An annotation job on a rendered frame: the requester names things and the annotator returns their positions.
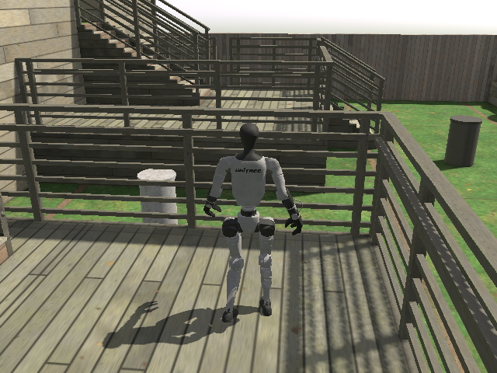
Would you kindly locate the robot left forearm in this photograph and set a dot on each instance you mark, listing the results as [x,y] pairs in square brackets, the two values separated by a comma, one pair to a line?
[210,200]

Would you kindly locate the left robot hand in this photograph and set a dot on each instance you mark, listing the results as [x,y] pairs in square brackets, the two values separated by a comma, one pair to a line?
[207,210]

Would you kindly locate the left robot upper arm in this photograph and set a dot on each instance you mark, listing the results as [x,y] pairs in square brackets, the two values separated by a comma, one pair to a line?
[224,164]

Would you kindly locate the robot right forearm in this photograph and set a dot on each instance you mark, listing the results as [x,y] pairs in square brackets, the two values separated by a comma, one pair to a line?
[291,207]

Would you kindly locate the robot left foot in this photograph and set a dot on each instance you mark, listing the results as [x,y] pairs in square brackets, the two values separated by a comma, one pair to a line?
[227,316]

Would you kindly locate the right robot upper arm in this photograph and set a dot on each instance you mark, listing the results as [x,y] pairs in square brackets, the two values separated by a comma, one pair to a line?
[278,179]

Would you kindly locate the humanoid robot torso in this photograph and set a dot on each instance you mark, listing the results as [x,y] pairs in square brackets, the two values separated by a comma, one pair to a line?
[248,180]

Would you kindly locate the right robot hand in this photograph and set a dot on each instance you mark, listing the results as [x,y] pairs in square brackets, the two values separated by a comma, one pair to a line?
[297,223]

